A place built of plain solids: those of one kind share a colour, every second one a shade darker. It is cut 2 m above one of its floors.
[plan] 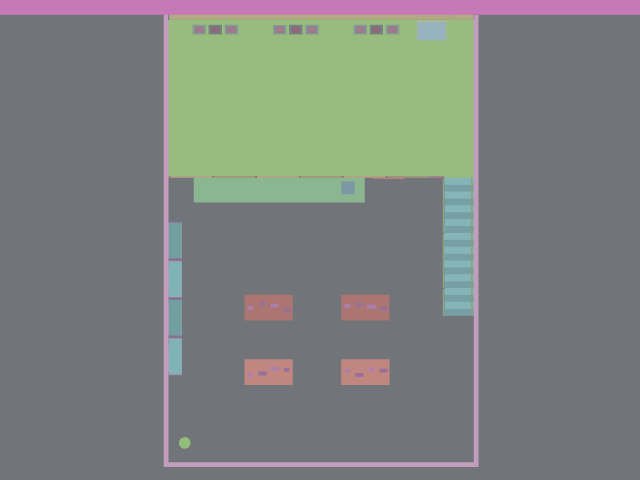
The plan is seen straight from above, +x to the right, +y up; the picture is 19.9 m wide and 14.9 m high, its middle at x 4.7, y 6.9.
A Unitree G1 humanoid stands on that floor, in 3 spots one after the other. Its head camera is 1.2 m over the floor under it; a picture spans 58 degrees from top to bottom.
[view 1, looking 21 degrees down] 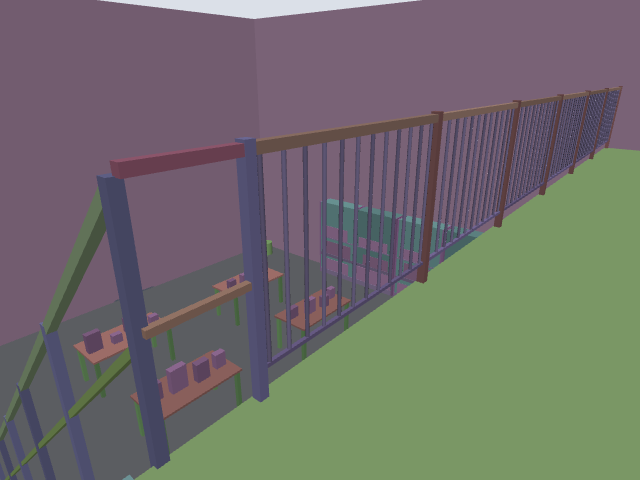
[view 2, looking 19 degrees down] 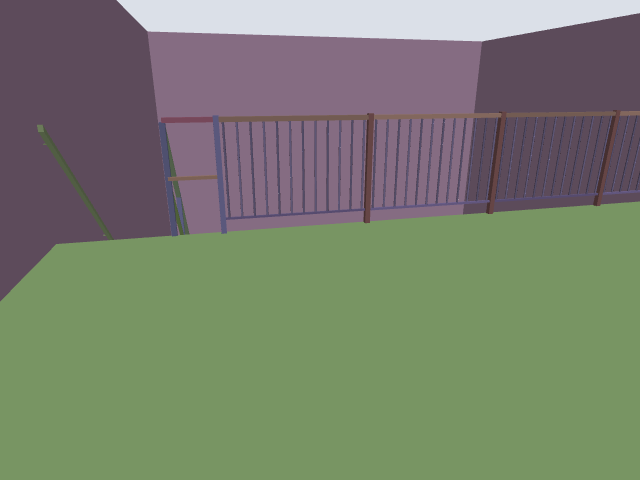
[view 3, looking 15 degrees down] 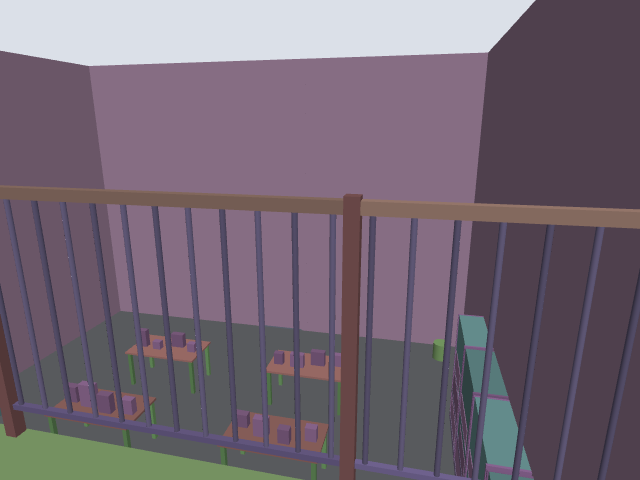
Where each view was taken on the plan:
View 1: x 9.02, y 9.93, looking -140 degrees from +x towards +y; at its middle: shelves_cheek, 12.03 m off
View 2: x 8.17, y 12.64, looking -104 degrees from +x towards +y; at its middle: upper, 3.69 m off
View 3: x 1.20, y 10.03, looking -77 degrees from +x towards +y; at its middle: wall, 10.66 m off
